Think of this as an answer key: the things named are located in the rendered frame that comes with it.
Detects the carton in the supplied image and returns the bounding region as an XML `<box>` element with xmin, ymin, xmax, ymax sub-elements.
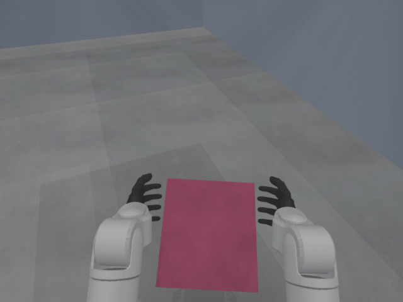
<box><xmin>156</xmin><ymin>178</ymin><xmax>258</xmax><ymax>293</ymax></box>

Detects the robot right forearm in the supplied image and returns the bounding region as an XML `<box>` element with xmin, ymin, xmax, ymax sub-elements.
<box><xmin>271</xmin><ymin>207</ymin><xmax>340</xmax><ymax>302</ymax></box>

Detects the right robot hand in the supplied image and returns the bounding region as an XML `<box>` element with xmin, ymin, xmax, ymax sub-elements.
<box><xmin>257</xmin><ymin>176</ymin><xmax>296</xmax><ymax>226</ymax></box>

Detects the left robot hand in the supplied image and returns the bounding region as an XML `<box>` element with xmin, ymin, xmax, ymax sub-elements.
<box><xmin>127</xmin><ymin>173</ymin><xmax>162</xmax><ymax>221</ymax></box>

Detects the robot left forearm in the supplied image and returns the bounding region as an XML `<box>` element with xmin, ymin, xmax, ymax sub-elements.
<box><xmin>85</xmin><ymin>202</ymin><xmax>152</xmax><ymax>302</ymax></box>

